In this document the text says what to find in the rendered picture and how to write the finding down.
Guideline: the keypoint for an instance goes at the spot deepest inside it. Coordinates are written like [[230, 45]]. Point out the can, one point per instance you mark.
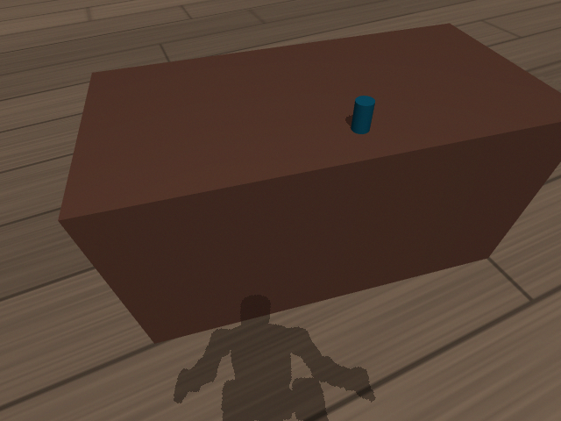
[[362, 114]]

